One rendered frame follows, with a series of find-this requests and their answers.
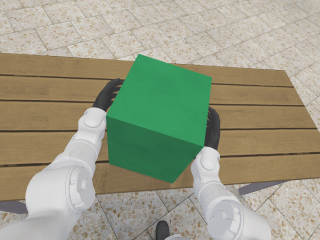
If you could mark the robot left forearm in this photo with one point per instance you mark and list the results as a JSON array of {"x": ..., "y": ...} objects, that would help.
[{"x": 84, "y": 147}]

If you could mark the right robot hand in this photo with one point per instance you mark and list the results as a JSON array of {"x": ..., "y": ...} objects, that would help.
[{"x": 212, "y": 134}]

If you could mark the left robot upper arm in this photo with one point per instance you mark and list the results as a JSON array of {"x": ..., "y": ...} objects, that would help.
[{"x": 55, "y": 201}]

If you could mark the carton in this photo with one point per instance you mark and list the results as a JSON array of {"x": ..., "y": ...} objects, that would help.
[{"x": 157, "y": 122}]

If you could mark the right robot upper arm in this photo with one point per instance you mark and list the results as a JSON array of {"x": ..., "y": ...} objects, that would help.
[{"x": 230, "y": 220}]

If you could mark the right robot foot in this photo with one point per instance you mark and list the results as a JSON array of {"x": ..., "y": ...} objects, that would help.
[{"x": 162, "y": 230}]

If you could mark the table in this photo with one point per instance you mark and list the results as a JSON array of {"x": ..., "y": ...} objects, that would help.
[{"x": 267, "y": 136}]

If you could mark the robot right forearm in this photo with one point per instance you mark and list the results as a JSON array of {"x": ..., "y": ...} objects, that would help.
[{"x": 207, "y": 186}]

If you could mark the left robot hand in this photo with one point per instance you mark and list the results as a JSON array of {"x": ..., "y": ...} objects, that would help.
[{"x": 104, "y": 99}]

